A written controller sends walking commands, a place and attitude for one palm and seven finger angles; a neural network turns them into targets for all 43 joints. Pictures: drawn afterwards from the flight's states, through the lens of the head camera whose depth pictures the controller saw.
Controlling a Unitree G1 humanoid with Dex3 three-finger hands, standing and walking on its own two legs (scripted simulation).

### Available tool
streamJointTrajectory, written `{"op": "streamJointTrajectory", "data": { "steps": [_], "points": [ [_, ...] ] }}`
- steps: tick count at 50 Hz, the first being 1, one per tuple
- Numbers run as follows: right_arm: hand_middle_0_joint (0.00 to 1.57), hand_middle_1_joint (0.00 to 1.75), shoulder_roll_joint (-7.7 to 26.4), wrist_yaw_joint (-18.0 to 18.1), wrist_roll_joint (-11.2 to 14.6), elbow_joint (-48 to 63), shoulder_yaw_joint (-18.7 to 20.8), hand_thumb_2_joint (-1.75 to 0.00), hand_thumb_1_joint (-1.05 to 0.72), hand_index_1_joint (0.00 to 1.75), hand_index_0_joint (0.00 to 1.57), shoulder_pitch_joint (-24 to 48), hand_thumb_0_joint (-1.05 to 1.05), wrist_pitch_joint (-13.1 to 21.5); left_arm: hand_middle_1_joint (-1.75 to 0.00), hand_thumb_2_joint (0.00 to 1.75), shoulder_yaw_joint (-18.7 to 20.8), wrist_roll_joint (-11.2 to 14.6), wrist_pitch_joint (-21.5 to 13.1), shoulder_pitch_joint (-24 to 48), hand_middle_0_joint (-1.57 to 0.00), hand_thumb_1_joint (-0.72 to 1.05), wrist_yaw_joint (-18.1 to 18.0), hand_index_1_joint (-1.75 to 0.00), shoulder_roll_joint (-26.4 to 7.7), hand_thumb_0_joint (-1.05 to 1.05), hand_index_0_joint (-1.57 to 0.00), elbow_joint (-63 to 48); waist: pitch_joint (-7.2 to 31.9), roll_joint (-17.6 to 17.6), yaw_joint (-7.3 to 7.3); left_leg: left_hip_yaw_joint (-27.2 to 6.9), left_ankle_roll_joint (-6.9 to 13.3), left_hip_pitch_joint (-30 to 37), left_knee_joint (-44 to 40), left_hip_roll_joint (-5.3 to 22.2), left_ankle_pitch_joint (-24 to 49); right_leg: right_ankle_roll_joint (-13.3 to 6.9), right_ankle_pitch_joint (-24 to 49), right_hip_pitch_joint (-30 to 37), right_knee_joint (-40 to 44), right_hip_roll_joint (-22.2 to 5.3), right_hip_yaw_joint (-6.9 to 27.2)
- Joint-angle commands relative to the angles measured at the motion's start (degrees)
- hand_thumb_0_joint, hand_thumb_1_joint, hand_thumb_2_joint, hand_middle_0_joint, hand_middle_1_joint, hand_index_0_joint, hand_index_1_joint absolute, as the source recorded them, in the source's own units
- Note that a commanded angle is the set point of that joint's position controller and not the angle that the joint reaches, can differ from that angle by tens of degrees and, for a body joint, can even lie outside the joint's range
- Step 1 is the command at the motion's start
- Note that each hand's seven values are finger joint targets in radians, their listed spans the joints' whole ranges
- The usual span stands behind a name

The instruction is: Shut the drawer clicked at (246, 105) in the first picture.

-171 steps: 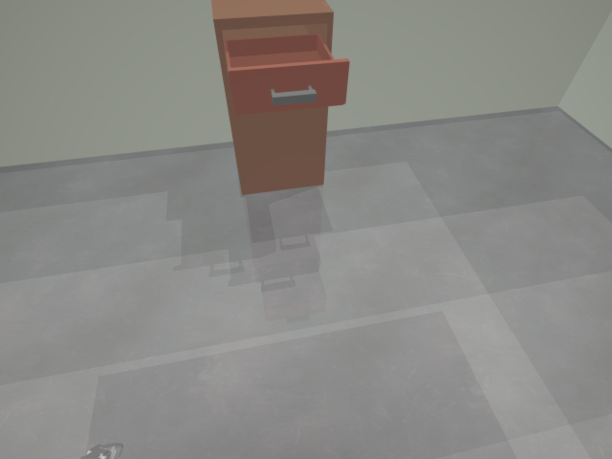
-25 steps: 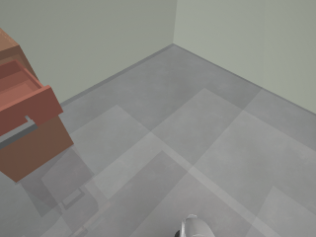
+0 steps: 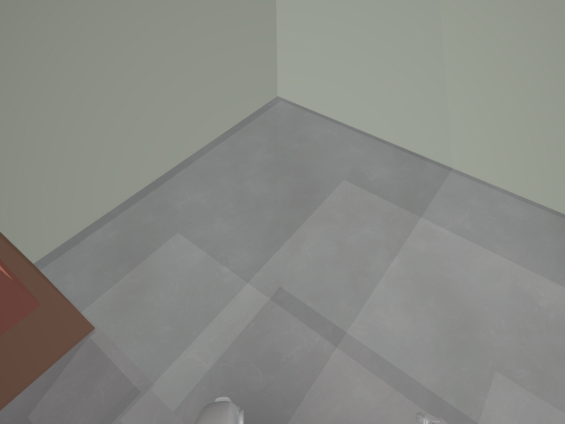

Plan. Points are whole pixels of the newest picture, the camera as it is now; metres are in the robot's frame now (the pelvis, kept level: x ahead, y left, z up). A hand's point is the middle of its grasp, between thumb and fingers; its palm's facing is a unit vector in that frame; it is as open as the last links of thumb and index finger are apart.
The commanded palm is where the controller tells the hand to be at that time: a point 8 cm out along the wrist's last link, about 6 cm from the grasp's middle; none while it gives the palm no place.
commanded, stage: turn to face it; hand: left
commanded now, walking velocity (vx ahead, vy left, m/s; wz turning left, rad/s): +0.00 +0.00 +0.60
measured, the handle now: out of the picture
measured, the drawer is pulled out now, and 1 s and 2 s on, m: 0.30 0.30 0.30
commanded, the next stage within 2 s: take the last steps up to it in 1.52 s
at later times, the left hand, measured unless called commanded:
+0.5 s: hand out of the picture +0.10 +0.24 -0.17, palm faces +0.27 -0.93 -0.25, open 7.4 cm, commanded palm none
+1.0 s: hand out of the picture -0.01 +0.18 -0.17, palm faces +0.56 -0.78 -0.26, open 7.4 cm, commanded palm none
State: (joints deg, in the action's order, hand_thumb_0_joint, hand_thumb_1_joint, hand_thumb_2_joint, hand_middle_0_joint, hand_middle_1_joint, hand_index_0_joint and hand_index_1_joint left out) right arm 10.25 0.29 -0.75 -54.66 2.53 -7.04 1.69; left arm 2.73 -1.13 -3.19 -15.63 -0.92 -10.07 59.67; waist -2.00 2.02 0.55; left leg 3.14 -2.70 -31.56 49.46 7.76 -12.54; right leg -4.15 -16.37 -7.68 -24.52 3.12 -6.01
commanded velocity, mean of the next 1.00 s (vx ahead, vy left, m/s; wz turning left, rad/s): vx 0.00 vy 0.00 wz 0.60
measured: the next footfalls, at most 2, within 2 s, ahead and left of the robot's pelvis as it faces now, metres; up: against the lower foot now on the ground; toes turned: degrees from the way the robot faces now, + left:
left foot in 0.10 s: +0.15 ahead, +0.13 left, +0.00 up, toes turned +11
right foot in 0.62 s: +0.13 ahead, -0.12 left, +0.00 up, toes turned +17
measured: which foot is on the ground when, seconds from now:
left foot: up 0.00-0.08, down 0.10-0.62, up 0.64-1.00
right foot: down 0.00-0.12, up 0.14-0.60, down 0.62-1.00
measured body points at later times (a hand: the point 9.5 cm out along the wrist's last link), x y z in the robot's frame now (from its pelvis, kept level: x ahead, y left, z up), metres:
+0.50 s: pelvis +0.06 +0.02 +0.00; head +0.10 +0.03 +0.45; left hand +0.08 +0.29 -0.15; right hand +0.16 -0.22 -0.15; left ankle +0.11 +0.12 -0.74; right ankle +0.09 -0.14 -0.69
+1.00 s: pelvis +0.06 -0.02 -0.01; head +0.10 +0.00 +0.44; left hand -0.04 +0.22 -0.15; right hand +0.29 -0.18 -0.15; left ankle -0.02 +0.09 -0.71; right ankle +0.09 -0.13 -0.74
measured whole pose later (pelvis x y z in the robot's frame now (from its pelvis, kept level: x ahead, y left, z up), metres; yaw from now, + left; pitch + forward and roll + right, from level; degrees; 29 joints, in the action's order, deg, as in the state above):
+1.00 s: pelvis +0.06 -0.02 -0.01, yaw +34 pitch +0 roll +2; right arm 14.8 -1.7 -0.7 -52.3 4.6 -6.9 -4.1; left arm 2.5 -1.6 1.1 -14.1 -1.0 -11.7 51.7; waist -6.3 -1.0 -0.7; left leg 4.7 -3.1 -19.7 43.5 2.5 -23.8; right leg 1.3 -21.3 -11.5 -34.5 -9.8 -14.6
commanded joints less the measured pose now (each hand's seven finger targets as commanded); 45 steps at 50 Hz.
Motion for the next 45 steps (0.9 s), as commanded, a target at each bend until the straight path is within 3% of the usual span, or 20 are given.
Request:
{"op": "streamJointTrajectory", "data": {
  "steps": [1,2,4,5,6,7,10,12,15,23,26,28,29,30,31,32,34,35,39,45],
  "points": [
    [0.2,0.3,1.22,-0.45,0.04,0.63,-0.49,-0.9,-0.9,0.3,0.2,-2.41,0.0,-0.19,-0.3,0.9,0.84,-0.09,-0.05,-4.12,-0.2,0.9,-0.81,-0.3,-6.58,0.0,-0.2,-1.91,0.15,-9.66,-1.75,2.6,0.9,6.64,-8.94,-3.33,0.42,-2.76,40.8,2.95,3.15,-16.11,3.75],
    [0.2,0.3,1.87,-0.39,-0.14,0.85,-0.37,-0.9,-0.9,0.3,0.2,-1.98,0.0,-0.24,-0.3,0.9,1.0,-0.02,0.28,-4.41,-0.2,0.9,-0.99,-0.3,-6.78,0.0,-0.2,-1.85,-0.04,-9.54,-1.74,3.01,1.24,8.21,-11.29,-4.03,0.28,-2.16,42.53,3.76,0.92,-16.48,3.39],
    [0.2,0.3,4.75,-0.36,-0.49,-0.63,0.47,-0.9,-0.9,0.3,0.2,-8.17,0.0,-0.38,-0.3,0.9,1.36,0.19,0.92,-3.82,-0.2,0.9,-1.36,-0.3,-7.97,0.0,-0.2,-2.05,2.9,-5.26,1.07,1.74,2.36,16.89,-19.47,-4.35,10.22,0.64,39.78,3.62,-10.58,-16.04,0.59],
    [0.2,0.3,8.73,-0.13,-1.1,-0.87,1.37,-0.9,-0.9,0.3,0.2,-12.65,0.0,-0.23,-0.3,0.9,1.54,0.81,1.24,-4.78,-0.2,0.9,-1.34,-0.3,-6.93,0.0,-0.2,-3.02,6.88,3.61,2.76,-6.58,6.01,26.86,-21.78,2.47,29.82,3.77,25.86,-4.21,-21.65,-12.09,-2.23],
    [0.2,0.3,12.91,0.07,-0.94,-0.94,2.19,-0.9,-0.9,0.3,0.2,-15.61,0.0,-0.36,-0.3,0.9,1.13,1.7,1.33,-6.83,-0.2,0.9,-1.22,-0.3,-4.35,0.0,-0.2,-4.34,9.6,17.35,2.27,-22.59,14.73,35.15,-23.45,15.85,56.98,6.97,-15.9,-17.29,-36.75,-5.06,-2.46],
    [0.2,0.3,12.83,0.29,-0.3,-1.34,1.76,-0.9,-0.9,0.3,0.2,-15.98,0.0,-1.08,-0.3,0.9,1.13,1.07,1.73,-4.47,-0.2,0.9,-1.65,-0.3,-6.25,0.0,-0.2,-5.32,10.08,10.52,2.25,-22.92,18.1,31.93,-25.54,17.13,50.82,6.46,-22.93,-17.49,-43.34,-5.32,3.77],
    [0.2,0.3,9.22,0.97,-0.34,1.62,1.45,-0.9,-0.9,0.3,0.2,-6.73,0.0,-1.42,-0.3,0.9,2.23,0.27,3.12,0.69,-0.2,0.9,-0.9,-0.3,-6.13,0.0,-0.2,-5.77,1.88,5.4,-0.19,-19.33,14.47,19.41,-31.45,10.6,20.13,7.16,-12.37,-21.8,-44.63,-8.71,6.64],
    [0.2,0.3,8.83,0.82,-0.41,2.74,1.8,-0.9,-0.9,0.3,0.2,-4.29,0.0,-1.49,-0.3,0.9,2.41,0.23,3.99,-0.81,-0.2,0.9,-0.58,-0.3,-5.03,0.0,-0.2,-5.61,2.42,4.51,-1.17,-16.02,12.68,15.2,-33.62,7.51,10.37,7.36,-8.46,-18.65,-41.08,-8.35,6.09],
    [0.2,0.3,9.95,0.61,-0.37,3.64,2.47,-0.9,-0.9,0.3,0.2,-4.45,0.0,-1.64,-0.3,0.9,2.79,0.06,4.73,-0.97,-0.2,0.9,-0.45,-0.3,-4.75,0.0,-0.2,-6.04,4.37,3.94,-1.0,-16.71,12.29,14.91,-35.31,5.73,2.17,7.75,-6.12,-18.08,-37.28,-7.75,5.56],
    [0.2,0.3,12.42,0.32,-0.73,3.78,4.4,-0.9,-0.9,0.3,0.2,-7.58,0.0,-2.65,-0.3,0.9,2.84,0.39,4.61,4.86,-0.2,0.9,-0.6,-0.3,-4.89,0.0,-0.2,-10.24,5.92,6.84,1.47,-23.35,13.17,19.34,-32.05,4.72,5.44,8.13,-9.21,-17.38,-23.72,-5.3,5.46],
    [0.2,0.3,12.83,0.21,-0.76,4.44,4.88,-0.9,-0.9,0.3,0.2,-6.84,0.0,-3.06,-0.3,0.9,2.69,0.79,4.31,3.18,-0.2,0.9,-0.75,-0.3,-5.39,0.0,-0.2,-10.76,7.31,7.8,0.73,-25.02,12.43,19.03,-29.96,3.22,11.21,7.56,-8.66,-12.19,-16.06,-3.39,5.27],
    [0.2,0.3,12.69,0.0,-0.42,5.22,5.02,-0.9,-0.9,0.3,0.2,-5.04,0.0,-3.4,-0.3,0.9,2.96,1.02,4.06,-0.11,-0.2,0.9,-0.96,-0.3,-6.53,0.0,-0.2,-10.09,7.59,7.33,-1.1,-24.28,10.03,14.27,-27.94,0.8,9.61,7.03,-2.66,-3.78,-5.68,-3.02,4.42],
    [0.2,0.3,11.74,-0.22,-0.05,5.85,4.95,-0.9,-0.9,0.3,0.2,-3.92,0.0,-3.51,-0.3,0.9,3.21,0.84,3.69,-2.18,-0.2,0.9,-1.16,-0.3,-8.2,0.0,-0.2,-9.96,7.77,4.89,-2.51,-22.7,7.54,9.33,-24.79,-1.5,6.34,6.35,1.56,2.87,3.06,-5.11,5.85],
    [0.2,0.3,8.04,-0.57,0.44,6.73,4.55,-0.9,-0.9,0.3,0.2,-4.22,0.0,-3.71,-0.3,0.9,4.08,0.03,3.38,-3.4,-0.2,0.9,-1.57,-0.3,-12.7,0.0,-0.2,-10.1,6.94,-7.82,-3.19,-15.3,3.24,-1.84,-14.34,-7.55,-6.27,2.71,-3.67,10.05,11.14,-17.16,16.53],
    [0.2,0.3,6.34,-0.48,0.01,8.32,4.25,-0.9,-0.9,0.3,0.2,-3.58,0.0,-3.59,-0.3,0.9,4.29,-0.45,3.59,-0.98,-0.2,0.9,-1.65,-0.3,-16.92,0.0,-0.2,-11.43,3.14,-20.12,-3.21,-5.09,-0.27,-8.8,0.36,-12.81,-19.03,-3.37,-1.6,5.15,13.8,-31.22,28.63],
    [0.2,0.3,9.27,-0.73,-0.71,8.07,4.8,-0.9,-0.9,0.3,0.2,-3.03,0.0,-3.74,-0.3,0.9,3.61,-0.1,3.68,2.55,-0.2,0.9,-1.81,-0.3,-15.59,0.0,-0.2,-12.83,1.44,-12.99,-1.95,-7.75,0.74,-4.97,10.32,-9.12,-18.16,-4.78,1.64,-3.95,12.7,-31.45,23.85],
    [0.2,0.3,8.25,-1.39,-0.68,5.87,4.86,-0.9,-0.9,0.3,0.2,-5.99,0.0,-4.78,-0.3,0.9,2.89,0.06,3.07,9.2,-0.2,0.9,-1.8,-0.3,-11.45,0.0,-0.2,-14.23,-1.02,-11.91,2.01,-6.5,0.04,-3.0,17.74,-7.17,-11.85,-2.36,6.84,-7.57,10.71,-24.47,15.59],
    [0.2,0.3,8.38,-1.64,-0.75,5.0,4.59,-0.9,-0.9,0.3,0.2,-6.35,0.0,-4.86,-0.3,0.9,2.23,0.13,2.83,9.62,-0.2,0.9,-1.53,-0.3,-10.22,0.0,-0.2,-14.14,-2.54,-10.22,2.27,-4.87,-0.66,-3.02,19.67,-6.11,-9.38,-2.17,13.55,-6.51,8.16,-22.32,10.26],
    [0.2,0.3,6.88,-1.95,-0.24,6.11,3.66,-0.9,-0.9,0.3,0.2,-2.54,0.0,-4.75,-0.3,0.9,2.3,-0.23,2.45,2.56,-0.2,0.9,-1.48,-0.3,-10.85,0.0,-0.2,-12.07,-0.59,-11.74,-0.91,-1.5,-1.98,-3.0,12.89,-5.84,-10.91,-2.28,29.85,2.54,3.23,-22.03,4.21],
    [0.2,0.3,6.52,-2.13,-0.04,8.09,2.6,-0.9,-0.9,0.3,0.2,3.35,0.0,-4.57,-0.3,0.9,3.13,-0.58,3.32,-1.4,-0.2,0.9,-1.02,-0.3,-14.06,0.0,-0.2,-10.87,0.5,-14.77,-3.6,2.52,-1.3,4.17,-0.67,-6.06,-12.9,-2.34,32.58,3.58,0.3,-23.59,1.63]
  ]
}}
